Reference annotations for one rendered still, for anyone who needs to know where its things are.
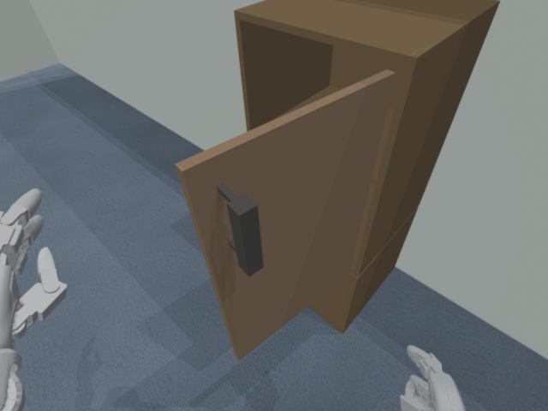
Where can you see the cupboard door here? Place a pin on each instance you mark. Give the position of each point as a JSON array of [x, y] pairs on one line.
[[309, 173]]

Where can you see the left robot forearm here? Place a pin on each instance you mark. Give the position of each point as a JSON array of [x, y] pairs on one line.
[[12, 394]]

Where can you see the handle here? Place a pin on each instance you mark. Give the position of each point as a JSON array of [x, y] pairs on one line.
[[244, 220]]

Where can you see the left robot hand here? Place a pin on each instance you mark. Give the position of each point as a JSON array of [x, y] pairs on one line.
[[17, 234]]

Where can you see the right robot hand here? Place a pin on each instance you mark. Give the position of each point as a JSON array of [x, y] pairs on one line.
[[439, 394]]

